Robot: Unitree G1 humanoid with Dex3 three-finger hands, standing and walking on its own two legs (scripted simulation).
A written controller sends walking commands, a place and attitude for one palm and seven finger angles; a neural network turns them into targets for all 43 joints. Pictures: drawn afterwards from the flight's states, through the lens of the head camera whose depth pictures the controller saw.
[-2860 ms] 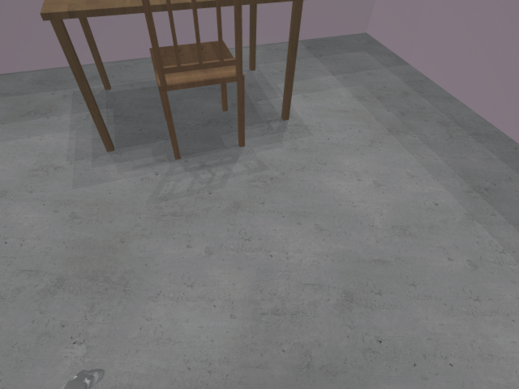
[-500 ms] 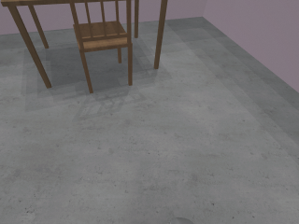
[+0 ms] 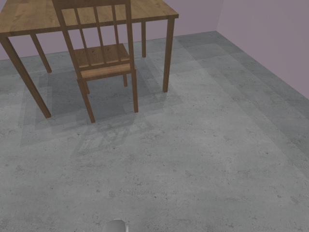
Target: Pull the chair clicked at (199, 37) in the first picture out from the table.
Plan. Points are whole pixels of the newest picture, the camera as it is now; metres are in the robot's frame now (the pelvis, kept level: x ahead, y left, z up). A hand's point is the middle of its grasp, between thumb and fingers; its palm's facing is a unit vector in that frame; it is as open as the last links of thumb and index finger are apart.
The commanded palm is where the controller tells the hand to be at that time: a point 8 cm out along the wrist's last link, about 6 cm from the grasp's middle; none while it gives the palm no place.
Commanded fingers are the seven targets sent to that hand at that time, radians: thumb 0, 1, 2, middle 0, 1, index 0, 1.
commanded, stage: walk to a spot facing it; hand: left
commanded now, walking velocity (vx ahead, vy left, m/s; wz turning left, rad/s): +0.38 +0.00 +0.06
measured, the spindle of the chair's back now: (100, 37) +1.17 +0.37 -0.05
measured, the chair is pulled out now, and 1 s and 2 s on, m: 0.00 0.00 0.00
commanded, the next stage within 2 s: turn to face it in 0.88 s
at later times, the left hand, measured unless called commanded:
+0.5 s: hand (86, 201) +0.25 +0.23 -0.17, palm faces +0.04 -0.99 -0.15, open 7.4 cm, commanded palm none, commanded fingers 0.00 0.90 0.90 -0.20 -0.30 -0.20 -0.30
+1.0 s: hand (121, 144) +0.47 +0.15 -0.16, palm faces +0.00 -0.98 -0.22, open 7.2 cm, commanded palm none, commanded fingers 0.00 0.90 0.90 -0.20 -0.30 -0.20 -0.30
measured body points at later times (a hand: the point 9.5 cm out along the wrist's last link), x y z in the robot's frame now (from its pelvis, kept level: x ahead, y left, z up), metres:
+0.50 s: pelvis +0.22 +0.05 +0.01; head +0.22 +0.07 +0.46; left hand +0.25 +0.29 -0.16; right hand +0.20 -0.18 -0.14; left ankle +0.18 +0.14 -0.74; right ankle +0.28 -0.10 -0.66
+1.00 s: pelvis +0.42 -0.03 +0.00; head +0.43 -0.04 +0.45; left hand +0.47 +0.20 -0.14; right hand +0.44 -0.26 -0.16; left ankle +0.47 +0.12 -0.66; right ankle +0.43 -0.10 -0.74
